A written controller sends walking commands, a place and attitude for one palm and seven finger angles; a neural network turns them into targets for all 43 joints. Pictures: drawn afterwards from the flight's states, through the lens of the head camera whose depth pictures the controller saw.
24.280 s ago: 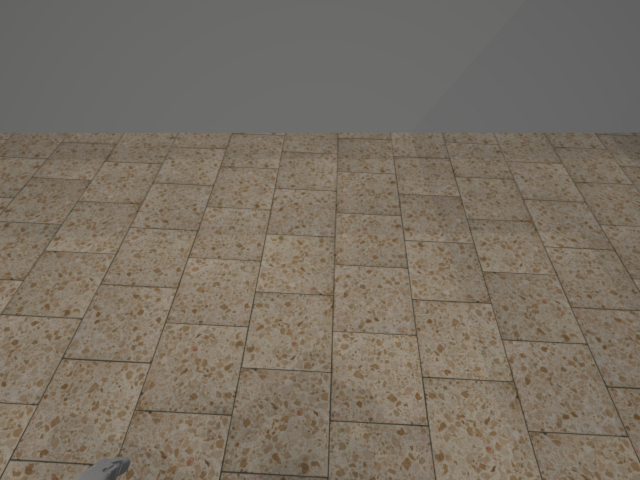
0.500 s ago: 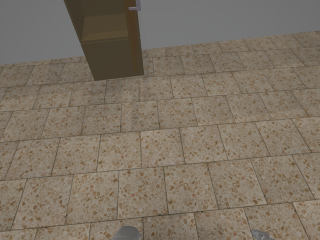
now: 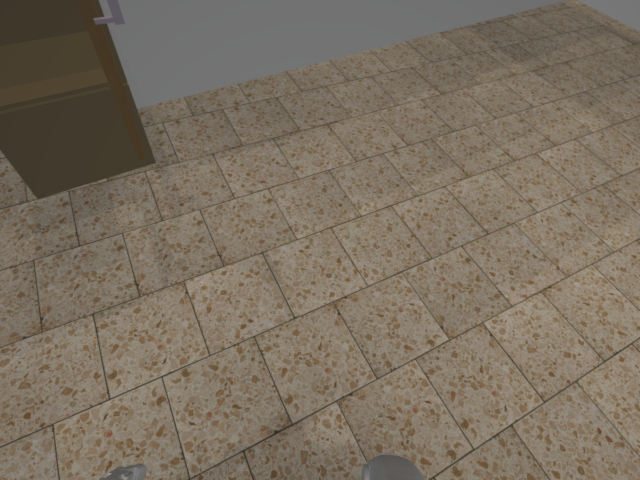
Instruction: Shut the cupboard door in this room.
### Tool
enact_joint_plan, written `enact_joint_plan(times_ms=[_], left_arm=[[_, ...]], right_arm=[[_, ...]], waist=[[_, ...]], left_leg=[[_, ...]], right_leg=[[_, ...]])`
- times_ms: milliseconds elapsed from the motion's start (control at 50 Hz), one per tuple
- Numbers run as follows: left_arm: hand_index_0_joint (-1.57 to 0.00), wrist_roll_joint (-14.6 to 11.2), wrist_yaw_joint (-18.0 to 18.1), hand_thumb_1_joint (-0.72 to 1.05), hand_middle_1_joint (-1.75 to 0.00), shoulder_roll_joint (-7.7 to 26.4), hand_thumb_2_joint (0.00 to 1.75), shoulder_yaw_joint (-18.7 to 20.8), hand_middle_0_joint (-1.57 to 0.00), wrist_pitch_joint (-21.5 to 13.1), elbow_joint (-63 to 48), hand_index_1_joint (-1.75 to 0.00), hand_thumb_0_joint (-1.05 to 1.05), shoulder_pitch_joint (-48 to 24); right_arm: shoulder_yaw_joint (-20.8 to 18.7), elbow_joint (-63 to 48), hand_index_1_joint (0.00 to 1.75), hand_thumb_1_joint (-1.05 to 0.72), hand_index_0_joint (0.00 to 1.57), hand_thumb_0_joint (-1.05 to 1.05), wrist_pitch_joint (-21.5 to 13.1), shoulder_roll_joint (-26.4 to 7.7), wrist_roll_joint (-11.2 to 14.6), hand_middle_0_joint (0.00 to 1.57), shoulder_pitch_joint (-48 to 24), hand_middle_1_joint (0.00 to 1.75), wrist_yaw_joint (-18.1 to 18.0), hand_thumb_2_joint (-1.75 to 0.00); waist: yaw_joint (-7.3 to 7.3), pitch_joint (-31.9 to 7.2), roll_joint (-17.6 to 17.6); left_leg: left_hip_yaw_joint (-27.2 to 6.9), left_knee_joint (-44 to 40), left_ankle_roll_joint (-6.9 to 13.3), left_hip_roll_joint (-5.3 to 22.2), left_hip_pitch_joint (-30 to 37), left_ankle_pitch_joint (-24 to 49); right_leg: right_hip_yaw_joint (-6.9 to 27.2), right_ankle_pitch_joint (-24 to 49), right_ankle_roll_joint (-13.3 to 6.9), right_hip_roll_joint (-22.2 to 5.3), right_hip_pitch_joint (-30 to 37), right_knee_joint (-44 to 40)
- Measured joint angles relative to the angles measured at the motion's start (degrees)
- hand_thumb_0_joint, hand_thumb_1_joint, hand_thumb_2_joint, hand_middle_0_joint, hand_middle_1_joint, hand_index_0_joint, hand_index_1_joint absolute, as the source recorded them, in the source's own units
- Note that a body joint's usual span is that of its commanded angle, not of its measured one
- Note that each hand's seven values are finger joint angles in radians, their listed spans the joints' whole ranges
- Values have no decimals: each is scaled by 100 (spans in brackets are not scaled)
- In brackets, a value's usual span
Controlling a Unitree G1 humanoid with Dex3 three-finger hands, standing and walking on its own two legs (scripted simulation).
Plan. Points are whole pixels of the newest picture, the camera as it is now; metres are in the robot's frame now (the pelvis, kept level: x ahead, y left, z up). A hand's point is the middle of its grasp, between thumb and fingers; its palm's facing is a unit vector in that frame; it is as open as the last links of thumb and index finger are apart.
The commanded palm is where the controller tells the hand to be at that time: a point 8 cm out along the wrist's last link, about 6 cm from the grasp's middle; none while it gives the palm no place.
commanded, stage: walk around to get in front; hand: left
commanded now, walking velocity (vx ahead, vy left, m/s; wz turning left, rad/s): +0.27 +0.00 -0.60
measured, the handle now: out of the picture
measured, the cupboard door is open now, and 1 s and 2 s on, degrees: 84 84 84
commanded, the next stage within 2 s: none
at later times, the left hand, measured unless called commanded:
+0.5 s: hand (236, 464) +0.15 +0.12 -0.16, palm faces -0.24 -0.94 -0.22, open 7.4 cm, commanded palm none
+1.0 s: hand (307, 270) +0.48 +0.04 -0.16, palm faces -0.46 -0.87 -0.19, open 7.4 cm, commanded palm none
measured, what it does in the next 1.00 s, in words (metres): walks ahead, turning right: right foot, then left foot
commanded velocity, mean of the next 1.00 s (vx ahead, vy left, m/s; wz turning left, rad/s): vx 0.34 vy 0.00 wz -0.42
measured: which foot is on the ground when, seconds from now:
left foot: down 0.00-0.18, up 0.20-0.64, down 0.66-1.00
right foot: up 0.00-0.16, down 0.18-0.68, up 0.70-1.00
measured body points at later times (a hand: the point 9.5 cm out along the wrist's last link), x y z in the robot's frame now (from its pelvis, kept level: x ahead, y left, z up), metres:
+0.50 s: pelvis +0.09 -0.07 +0.00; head +0.12 -0.09 +0.45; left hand +0.17 +0.17 -0.14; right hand +0.11 -0.34 -0.14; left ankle +0.21 +0.08 -0.67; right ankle -0.01 -0.14 -0.74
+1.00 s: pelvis +0.30 -0.08 +0.00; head +0.32 -0.08 +0.45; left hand +0.50 +0.09 -0.14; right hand +0.15 -0.28 -0.14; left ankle +0.31 +0.02 -0.74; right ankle +0.29 -0.24 -0.66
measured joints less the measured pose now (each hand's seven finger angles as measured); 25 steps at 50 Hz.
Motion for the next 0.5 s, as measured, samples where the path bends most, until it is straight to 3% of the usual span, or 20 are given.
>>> enact_joint_plan(times_ms=[120, 180, 220, 280, 400, 500], left_arm=[[-20, 4, -83, 91, -30, -249, 90, -103, -20, -48, -12, -30, 1, -284], [-20, 20, -102, 91, -30, -342, 90, -176, -20, -238, -87, -30, 1, -359], [-20, -43, -41, 90, -30, -423, 90, -231, -20, -387, -119, -30, 1, -365], [-20, -79, 49, 90, -30, -499, 90, -266, -20, -474, -112, -30, 1, -98], [-21, -53, 60, 90, -30, -551, 90, -314, -21, -630, 216, -30, 1, 556], [-21, -31, 102, 90, -30, -577, 90, -307, -21, -717, 459, -30, 1, 1001]], right_arm=[[-132, 220, 30, -91, 20, 1, 11, -190, -57, 20, 271, 30, 48, -90], [-175, 317, 30, -91, 20, 1, 29, -349, -26, 20, 501, 30, 74, -90], [-166, 412, 30, -91, 20, 1, 208, -442, 10, 20, 501, 30, 80, -90], [-177, 455, 30, -91, 19, 1, 346, -480, -20, 20, 336, 29, 115, -90], [-184, 115, 30, -91, 19, 1, 118, -444, -60, 19, -111, 29, 209, -90], [-157, -51, 30, -91, 19, 1, 66, -385, -44, 19, -495, 29, 249, -90]], waist=[[-231, 4, 189], [-294, -89, 353], [-304, -58, 470], [-214, -124, 426], [-129, -221, 377], [64, -220, 365]], left_leg=[[490, 351, -216, 316, 16, -282], [571, 1043, -373, 587, -172, -631], [-47, 2274, -422, 548, -642, -1226], [-648, 3573, -444, 272, -1328, -931], [-941, 3312, -589, 233, -2150, 182], [-1043, 2768, -607, 182, -2455, 560]], right_leg=[[-445, -252, -207, -15, 630, -1645], [-654, 432, -503, 133, 1152, -2779], [-653, 497, -713, 246, 1136, -2531], [-427, 381, -816, 335, 1397, -2767], [-8, 724, -836, 463, 2035, -3767], [247, 678, -807, 549, 2420, -4145]])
